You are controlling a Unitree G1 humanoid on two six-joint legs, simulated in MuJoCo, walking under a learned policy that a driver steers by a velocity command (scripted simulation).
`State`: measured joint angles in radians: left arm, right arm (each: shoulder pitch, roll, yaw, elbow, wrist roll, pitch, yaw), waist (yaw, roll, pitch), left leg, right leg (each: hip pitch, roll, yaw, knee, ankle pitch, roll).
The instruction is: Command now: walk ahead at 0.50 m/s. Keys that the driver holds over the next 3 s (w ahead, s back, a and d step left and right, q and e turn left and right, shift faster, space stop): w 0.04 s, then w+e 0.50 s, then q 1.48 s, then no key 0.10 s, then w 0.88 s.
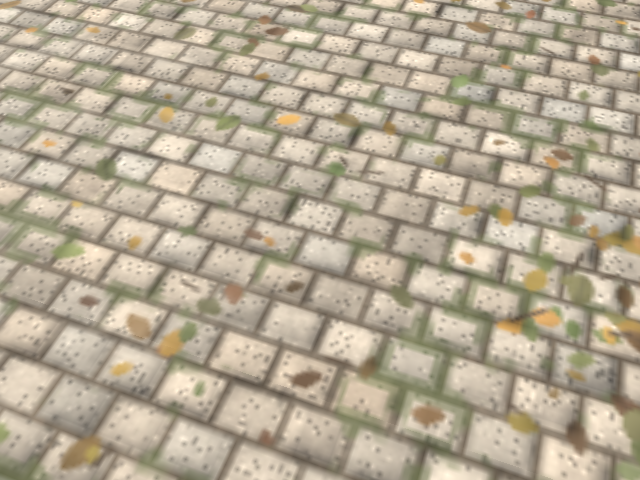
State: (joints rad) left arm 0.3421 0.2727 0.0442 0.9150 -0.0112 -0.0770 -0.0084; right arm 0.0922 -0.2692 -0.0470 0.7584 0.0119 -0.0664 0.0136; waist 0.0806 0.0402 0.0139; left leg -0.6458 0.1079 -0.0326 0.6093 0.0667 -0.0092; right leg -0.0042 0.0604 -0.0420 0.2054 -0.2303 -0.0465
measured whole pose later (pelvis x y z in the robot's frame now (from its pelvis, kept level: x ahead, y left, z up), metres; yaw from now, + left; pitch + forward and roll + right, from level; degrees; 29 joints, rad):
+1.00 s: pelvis +0.45 -0.04 +0.00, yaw -7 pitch +1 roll -1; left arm 0.12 0.25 0.06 0.87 0.02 -0.03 0.03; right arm 0.14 -0.29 -0.08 0.88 0.02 0.04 -0.03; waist 0.00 0.03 0.07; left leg -0.54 0.10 0.00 0.88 -0.29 -0.05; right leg -0.22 -0.01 -0.20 0.35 -0.14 -0.06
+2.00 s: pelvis +0.50 -0.02 +0.00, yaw +29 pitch +1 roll +0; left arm 0.12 0.29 0.07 0.85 0.00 0.02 0.03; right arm 0.13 -0.32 -0.08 0.71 0.02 0.07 0.00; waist 0.02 0.01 0.09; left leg -0.39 0.04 0.01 0.76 -0.37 -0.07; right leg -0.19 -0.08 -0.12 0.42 -0.24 0.02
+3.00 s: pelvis +0.78 +0.13 +0.00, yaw +35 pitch +2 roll -1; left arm 0.37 0.26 0.03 0.92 -0.01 -0.08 0.00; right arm 0.10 -0.28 -0.05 0.73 0.01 -0.08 0.02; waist 0.08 0.05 0.02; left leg -0.66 0.10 -0.01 0.61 0.08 -0.01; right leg 0.05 0.06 -0.04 0.17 -0.26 -0.06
